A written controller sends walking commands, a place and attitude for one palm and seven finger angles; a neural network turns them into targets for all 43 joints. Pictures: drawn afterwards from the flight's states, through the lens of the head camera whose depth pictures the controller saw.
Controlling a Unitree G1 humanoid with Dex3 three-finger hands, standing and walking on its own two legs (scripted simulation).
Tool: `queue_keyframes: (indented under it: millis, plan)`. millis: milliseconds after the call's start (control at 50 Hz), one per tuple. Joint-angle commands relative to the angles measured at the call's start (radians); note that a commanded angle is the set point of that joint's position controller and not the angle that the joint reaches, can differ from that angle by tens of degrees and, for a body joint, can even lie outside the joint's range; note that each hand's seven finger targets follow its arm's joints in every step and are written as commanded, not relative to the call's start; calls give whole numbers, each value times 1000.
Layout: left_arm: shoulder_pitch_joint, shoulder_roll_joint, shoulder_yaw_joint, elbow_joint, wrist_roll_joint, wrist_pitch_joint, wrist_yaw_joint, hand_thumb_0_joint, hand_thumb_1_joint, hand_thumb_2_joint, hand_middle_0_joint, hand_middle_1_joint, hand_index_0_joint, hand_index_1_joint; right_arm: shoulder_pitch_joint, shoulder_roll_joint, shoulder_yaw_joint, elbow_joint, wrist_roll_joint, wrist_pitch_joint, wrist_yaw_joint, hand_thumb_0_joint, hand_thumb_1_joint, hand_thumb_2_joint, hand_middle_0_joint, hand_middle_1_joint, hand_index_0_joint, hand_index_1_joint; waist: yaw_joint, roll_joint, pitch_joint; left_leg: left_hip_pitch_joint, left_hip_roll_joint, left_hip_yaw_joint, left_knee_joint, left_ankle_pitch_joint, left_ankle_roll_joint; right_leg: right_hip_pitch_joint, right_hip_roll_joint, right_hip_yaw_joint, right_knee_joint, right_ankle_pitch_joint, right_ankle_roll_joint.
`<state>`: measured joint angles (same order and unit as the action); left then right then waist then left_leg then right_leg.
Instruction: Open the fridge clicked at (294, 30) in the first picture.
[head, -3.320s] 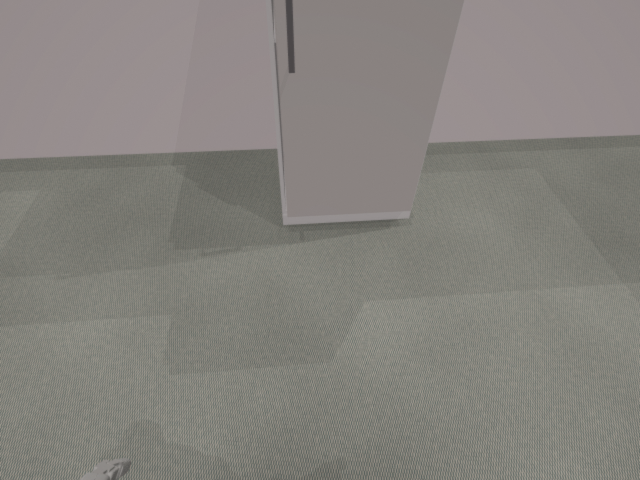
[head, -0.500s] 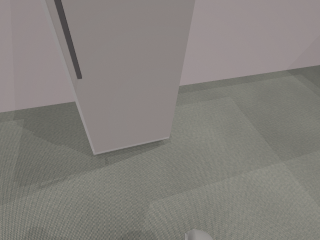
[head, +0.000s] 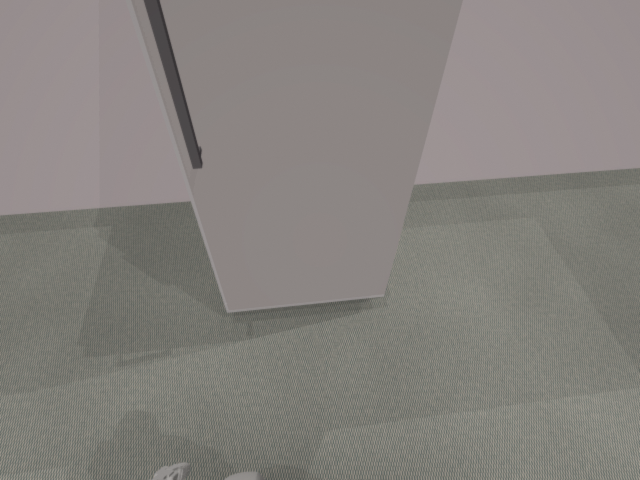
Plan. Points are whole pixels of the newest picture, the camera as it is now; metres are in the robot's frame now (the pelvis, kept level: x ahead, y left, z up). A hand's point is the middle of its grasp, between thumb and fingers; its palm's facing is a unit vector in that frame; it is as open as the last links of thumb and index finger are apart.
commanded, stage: turn to face it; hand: left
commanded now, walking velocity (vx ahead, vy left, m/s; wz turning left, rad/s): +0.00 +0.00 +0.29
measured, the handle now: (165, 39) +0.70 +0.27 +0.21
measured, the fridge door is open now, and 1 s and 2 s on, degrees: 0 0 0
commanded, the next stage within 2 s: take the last steps up to it in 0.22 s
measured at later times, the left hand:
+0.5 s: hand out of the picture +0.02 +0.23 -0.16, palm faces +0.15 -0.96 -0.23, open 7.4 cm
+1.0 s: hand out of the picture -0.01 +0.14 -0.16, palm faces +0.30 -0.94 -0.13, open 7.4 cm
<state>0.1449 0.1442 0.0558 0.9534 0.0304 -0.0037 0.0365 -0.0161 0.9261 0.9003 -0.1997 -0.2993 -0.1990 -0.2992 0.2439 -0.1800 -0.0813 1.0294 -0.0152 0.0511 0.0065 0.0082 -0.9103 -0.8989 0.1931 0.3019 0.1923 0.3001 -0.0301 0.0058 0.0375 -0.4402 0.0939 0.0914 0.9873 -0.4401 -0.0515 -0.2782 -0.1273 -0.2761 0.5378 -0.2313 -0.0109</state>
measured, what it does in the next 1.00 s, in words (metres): walks ahead: left foot, then right foot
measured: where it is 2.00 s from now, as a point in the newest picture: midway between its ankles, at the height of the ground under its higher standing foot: outside the picture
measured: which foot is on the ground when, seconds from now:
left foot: up 0.00-0.08, down 0.10-0.60, up 0.62-1.00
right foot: down 0.00-0.12, up 0.14-0.58, down 0.60-1.00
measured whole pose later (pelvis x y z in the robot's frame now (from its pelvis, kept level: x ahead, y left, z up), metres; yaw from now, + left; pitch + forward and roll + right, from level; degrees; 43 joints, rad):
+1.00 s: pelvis +0.12 +0.04 +0.00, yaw +10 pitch +0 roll -1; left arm 0.49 0.06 0.02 1.15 0.03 -0.07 0.02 0.00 0.91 0.90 -0.20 -0.30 -0.20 -0.30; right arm 0.20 -0.18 -0.07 1.07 -0.02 0.01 0.03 0.01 -0.91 -0.90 0.19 0.30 0.19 0.30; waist 0.04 0.02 0.06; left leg -0.52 0.09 0.08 0.75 -0.21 0.00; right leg 0.04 -0.02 -0.14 0.30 -0.35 0.00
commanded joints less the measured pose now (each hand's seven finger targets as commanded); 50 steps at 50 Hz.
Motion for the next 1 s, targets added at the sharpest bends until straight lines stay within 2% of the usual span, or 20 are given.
queue_keyframes:
  millis: [0,40,60,80,100,120,140,220,300,460,520,540,560,580,600,660,720,900,960,980]
  plan:
    - [78,208,46,-32,8,3,4,0,900,900,-200,-300,-200,-300,23,-19,9,-76,0,-22,3,0,-900,-900,200,300,200,300,41,-184,-25,53,-13,30,-192,3,8,32,-263,166,-190,131,-100]
    - [80,212,46,-29,0,9,-3,0,900,900,-200,-300,-200,-300,37,-38,7,-81,-2,-28,1,0,-900,-900,200,300,200,300,24,-150,-37,162,-36,52,-351,116,12,1,-231,129,-111,123,-62]
    - [76,196,43,-34,-7,16,-5,0,900,900,-200,-300,-200,-300,77,-68,1,-74,-2,-36,3,0,-900,-900,200,300,200,300,-2,-45,-60,275,-20,16,-496,219,19,-60,-202,103,-9,62,-22]
    - [87,147,33,-58,-17,25,-11,0,900,900,-200,-300,-200,-300,108,-160,-15,-80,-9,-46,-1,0,-900,-900,200,300,200,300,-17,223,-68,332,154,-248,-627,362,88,-190,-79,48,185,-128,49]
    - [30,107,16,-100,-17,31,-15,0,900,900,-200,-300,-200,-300,126,-246,-29,-90,-15,-47,-11,0,-900,-900,200,300,200,300,-42,378,-37,295,329,-469,-727,576,209,-297,19,102,392,-407,92]
    - [7,136,22,-103,-12,33,-15,0,900,900,-200,-300,-200,-300,97,-259,-29,-91,-18,-43,-17,0,-900,-900,200,300,200,300,-35,239,-47,252,350,-428,-715,529,261,-258,0,202,504,-375,68]
    - [12,131,27,-77,-3,39,-15,0,900,900,-200,-300,-200,-300,45,-221,-20,-95,-15,-52,-29,0,-900,-900,200,300,200,300,-13,248,-35,251,271,-370,-726,528,223,-287,-6,237,543,-298,68]
    - [101,151,28,-11,-9,36,-24,0,900,900,-200,-300,-200,-300,-39,-176,4,-119,-2,-65,-38,0,-900,-900,200,300,200,300,30,137,-79,349,163,-196,-661,709,186,-285,15,248,603,-130,88]
    - [100,143,18,-5,-14,39,-18,0,900,900,-200,-300,-200,-300,1,-174,2,-97,0,-62,-39,0,-900,-900,200,300,200,300,14,86,-95,408,165,-204,-660,741,213,-247,29,245,496,-149,98]
    - [88,107,-4,-1,-2,14,-36,0,900,900,-200,-300,-200,-300,50,-161,-4,-44,-14,-63,-29,0,-900,-900,200,300,200,300,-11,124,-9,292,164,-331,-777,13,235,-118,60,210,173,-219,53]
    - [202,84,-6,49,-3,-3,-38,0,900,900,-200,-300,-200,-300,26,-152,1,-29,-9,-63,-27,0,-900,-900,200,300,200,300,47,89,-4,158,118,-292,-718,-94,195,98,95,179,-41,-113,37]
    - [257,100,-1,72,0,-12,-36,0,900,900,-200,-300,-200,-300,20,-128,4,-25,-4,-64,-24,0,-900,-900,200,300,200,300,71,20,-1,65,61,-246,-637,-130,158,223,84,197,-146,-79,31]
    - [320,161,13,87,8,-24,-28,0,900,900,-200,-300,-200,-300,18,-77,14,-31,6,-68,-19,0,-900,-900,200,300,200,300,103,-145,-6,-104,-31,-151,-428,-123,114,351,-59,386,-262,-244,-13]
    - [374,236,29,92,8,-25,-18,0,900,900,-200,-300,-200,-300,-35,-36,26,-77,4,-72,-12,0,-900,-900,200,300,200,300,136,-357,60,-273,-117,-25,-198,-132,73,347,-272,698,-423,-464,-114]
    - [381,232,24,86,-4,-24,-11,0,900,900,-200,-300,-200,-300,-95,-96,11,-95,-12,-69,-3,0,-900,-900,200,300,200,300,138,-224,123,-281,-73,-90,-66,-88,79,206,-317,743,-484,-574,-154]
    - [272,129,6,83,-8,-49,-9,0,900,900,-200,-300,-200,-300,-24,-77,-2,-34,-16,-59,12,0,-900,-900,200,300,200,300,48,-154,188,-233,-14,-99,53,120,70,88,-214,555,-468,-387,-111]
    - [282,98,-4,84,-12,-68,-12,0,900,900,-200,-300,-200,-300,25,-36,3,-6,-14,-57,17,0,-900,-900,200,300,200,300,27,-102,144,-203,-8,-62,63,237,42,119,-138,363,-430,-109,-91]
    - [419,90,-8,167,-3,-82,-6,0,900,900,-200,-300,-200,-300,-149,-2,21,-65,-6,-77,24,0,-900,-900,200,300,200,300,81,-130,112,-212,-5,6,-198,243,49,282,-140,296,-346,318,-132]
    - [411,107,-3,179,0,-73,-4,0,900,900,-200,-300,-200,-300,-153,2,25,-69,-2,-89,24,0,-900,-900,200,300,200,300,78,-159,100,-77,-31,28,-312,202,77,257,-146,281,-288,393,-125]
    - [392,111,1,176,-1,-72,-3,0,900,900,-200,-300,-200,-300,-112,-6,24,-60,-3,-94,19,0,-900,-900,200,300,200,300,53,-156,79,-5,-46,34,-359,199,87,249,-139,271,-234,456,-120]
